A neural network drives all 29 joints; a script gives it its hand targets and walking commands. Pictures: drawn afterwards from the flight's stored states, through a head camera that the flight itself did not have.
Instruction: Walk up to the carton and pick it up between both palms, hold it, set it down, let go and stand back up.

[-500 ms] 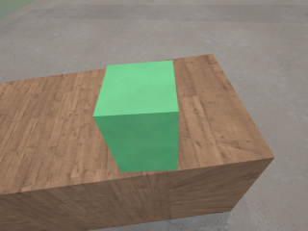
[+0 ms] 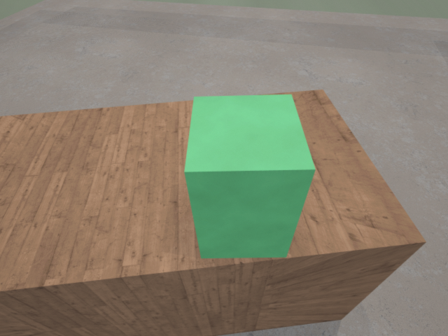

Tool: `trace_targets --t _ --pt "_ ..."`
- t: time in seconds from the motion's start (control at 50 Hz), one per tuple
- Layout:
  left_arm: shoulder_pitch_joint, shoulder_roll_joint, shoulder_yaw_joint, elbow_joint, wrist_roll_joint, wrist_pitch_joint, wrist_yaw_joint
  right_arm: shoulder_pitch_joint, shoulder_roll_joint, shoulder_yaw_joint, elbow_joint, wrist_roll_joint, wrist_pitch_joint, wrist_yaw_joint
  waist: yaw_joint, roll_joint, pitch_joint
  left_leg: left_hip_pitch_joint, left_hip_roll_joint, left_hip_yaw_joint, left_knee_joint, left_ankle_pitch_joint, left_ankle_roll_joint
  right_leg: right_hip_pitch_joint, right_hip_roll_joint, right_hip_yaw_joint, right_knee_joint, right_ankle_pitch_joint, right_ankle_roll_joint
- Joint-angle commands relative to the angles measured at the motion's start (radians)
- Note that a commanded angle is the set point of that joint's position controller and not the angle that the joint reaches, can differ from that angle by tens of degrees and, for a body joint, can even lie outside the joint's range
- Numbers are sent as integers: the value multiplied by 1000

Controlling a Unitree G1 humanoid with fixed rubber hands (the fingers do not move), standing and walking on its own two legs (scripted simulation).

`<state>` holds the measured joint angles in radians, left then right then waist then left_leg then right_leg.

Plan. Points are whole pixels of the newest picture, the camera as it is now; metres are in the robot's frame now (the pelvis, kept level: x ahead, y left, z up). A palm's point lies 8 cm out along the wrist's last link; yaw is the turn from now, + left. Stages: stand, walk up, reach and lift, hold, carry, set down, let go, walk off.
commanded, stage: walk up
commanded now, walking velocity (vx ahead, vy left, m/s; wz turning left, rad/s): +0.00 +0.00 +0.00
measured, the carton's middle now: (243, 182) +0.43 -0.02 +0.03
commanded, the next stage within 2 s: stand in 0.76 s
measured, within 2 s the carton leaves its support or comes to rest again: neither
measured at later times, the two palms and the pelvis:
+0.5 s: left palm out of the picture -0.06 +0.22 -0.14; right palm out of the picture -0.06 -0.21 -0.14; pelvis -0.03 +0.01 +0.01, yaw +1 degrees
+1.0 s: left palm out of the picture -0.08 +0.21 -0.14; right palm out of the picture -0.06 -0.21 -0.14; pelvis -0.04 +0.00 +0.01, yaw +1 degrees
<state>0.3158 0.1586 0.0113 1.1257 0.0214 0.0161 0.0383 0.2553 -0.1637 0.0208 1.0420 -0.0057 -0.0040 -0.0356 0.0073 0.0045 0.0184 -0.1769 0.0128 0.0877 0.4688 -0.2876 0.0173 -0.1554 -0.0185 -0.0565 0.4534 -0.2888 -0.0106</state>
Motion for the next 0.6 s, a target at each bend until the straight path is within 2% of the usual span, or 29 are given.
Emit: trace_targets --t 0.0,0.02,0.04,0.06,0.08,0.1,0.12,0.16,0.18,0.2,0.22,0.24,0.26,0.28,0.3,0.32,0.34,0.36,0.38,0.4,0.42,0.44,0.46,0.48,0.5,0.52,0.54,0.56,0.58 --pt "31 59 -17 -18 -6 -21 -1 89 -46 -5 13 20 -2 1 -34 -253 77 -22 96 -80 -75 126 13 32 -160 120 -97 613 -43" --pt "14 39 -18 -23 -3 -24 3 78 -100 -17 26 10 -3 -1 -34 -129 88 -49 105 -91 -90 181 15 71 -155 104 -94 606 -33" --pt "62 34 -26 -23 -10 -25 4 76 -96 -11 36 11 -4 2 -4 -28 92 -32 89 -93 -96 197 10 44 -133 108 -117 533 -28" --pt "84 66 -21 -11 -15 -29 6 66 -81 -14 48 9 2 4 -2 -30 96 10 88 -91 -99 228 -3 14 -117 95 -123 471 -37" --pt "90 49 -22 -3 -6 -34 7 67 -75 -21 51 6 5 4 14 63 60 18 82 -87 -103 197 0 20 -129 126 -129 409 -41" --pt "56 77 -10 -9 -15 -32 7 87 -53 -10 61 3 2 4 -5 25 50 -2 92 -96 -127 231 -7 66 -114 98 -126 368 -39" --pt "47 101 -10 -11 -17 -35 7 96 -48 -10 63 3 0 4 -10 24 34 19 89 -98 -130 229 -8 73 -112 99 -132 339 -29" --pt "31 67 -12 3 -24 -37 5 94 -50 -13 79 5 -7 2 -3 -63 7 42 110 -125 -143 269 9 69 -95 75 -133 309 -23" --pt "60 55 -13 12 -24 -36 1 76 -93 -21 75 2 -9 3 14 -56 -33 68 104 -114 -145 222 5 70 -91 86 -156 259 -18" --pt "54 73 -18 7 -17 -37 2 66 -110 -21 57 7 -6 1 9 17 -5 96 98 -110 -141 230 1 33 -104 99 -152 256 -25" --pt "47 70 -12 25 -22 -37 3 55 -84 -24 61 -1 -6 1 14 20 -6 97 99 -108 -150 238 2 31 -98 90 -142 252 -19" --pt "41 70 -10 17 -15 -37 4 89 -74 -13 63 -1 -7 2 -7 62 1 78 102 -106 -138 198 6 35 -101 92 -168 226 -19" --pt "18 90 -9 23 -18 -37 4 100 -40 -7 76 3 -4 0 -22 10 66 26 103 -113 -149 190 12 22 -107 94 -167 252 -18" --pt "7 67 -15 19 -19 -35 -2 108 -50 -10 79 -6 -1 1 -6 34 76 7 94 -113 -158 173 1 18 -102 92 -174 222 -8" --pt "13 51 -19 23 -17 -30 -3 112 -57 -13 74 5 -2 0 -19 -51 86 -11 99 -124 -163 142 11 21 -98 83 -167 204 -13" --pt "9 53 -21 29 -15 -28 -1 113 -58 -12 86 1 -1 -1 -19 -35 133 10 96 -123 -164 159 -2 -30 -93 77 -164 185 -12" --pt "29 40 -20 34 -13 -25 -1 118 -84 -19 88 -6 3 -4 -8 -31 108 24 103 -115 -164 129 5 -45 -84 85 -166 138 -9" --pt "29 56 -23 40 -17 -22 0 118 -75 -15 83 5 6 -1 -14 5 138 6 93 -112 -171 81 1 -76 -87 84 -171 92 -8" --pt "52 69 -16 43 -18 -23 -1 125 -67 -13 95 0 8 -3 -2 13 113 2 72 -98 -163 70 -12 -74 -80 86 -177 34 -4" --pt "43 74 -19 44 -17 -21 -2 123 -59 -9 103 4 11 -3 -15 36 135 -28 86 -116 -167 50 -5 -68 -76 79 -163 42 -4" --pt "37 85 -18 41 -24 -18 -4 128 -72 -14 100 5 13 -2 -7 15 116 -40 92 -123 -186 13 1 -60 -68 72 -146 36 4" --pt "44 72 -18 46 -18 -18 -5 137 -64 -13 96 1 12 -3 -14 -25 108 -33 95 -134 -180 15 3 -67 -65 66 -149 23 4" --pt "64 71 -16 44 -23 -15 -6 108 -83 -16 92 0 7 -4 11 15 78 -29 116 -152 -187 25 15 -46 -65 77 -140 44 -4" --pt "83 51 -27 53 -13 -19 -6 99 -90 -21 85 3 5 -3 12 -27 73 -25 108 -144 -177 29 12 -56 -80 97 -153 40 -12" --pt "78 36 -27 51 -13 -21 -3 104 -95 -29 87 2 4 -3 10 8 83 -13 106 -137 -179 31 18 -76 -82 93 -144 60 -9" --pt "56 40 -23 48 -13 -23 -3 121 -99 -30 91 -2 0 -1 -7 8 43 -29 114 -147 -167 22 22 -31 -84 101 -136 80 -11" --pt "36 60 -16 47 -13 -23 1 129 -61 -21 94 -5 -3 2 -15 -13 32 -9 109 -147 -184 31 16 -35 -68 80 -122 73 -7" --pt "50 50 -20 40 -13 -25 -1 128 -64 -17 97 -1 -2 0 0 -1 66 -19 111 -155 -189 35 20 -58 -71 81 -130 88 -2" --pt "74 39 -23 43 -12 -28 -1 135 -63 -15 90 3 -10 0 -1 28 21 27 112 -144 -173 82 18 -33 -77 86 -129 133 -5"
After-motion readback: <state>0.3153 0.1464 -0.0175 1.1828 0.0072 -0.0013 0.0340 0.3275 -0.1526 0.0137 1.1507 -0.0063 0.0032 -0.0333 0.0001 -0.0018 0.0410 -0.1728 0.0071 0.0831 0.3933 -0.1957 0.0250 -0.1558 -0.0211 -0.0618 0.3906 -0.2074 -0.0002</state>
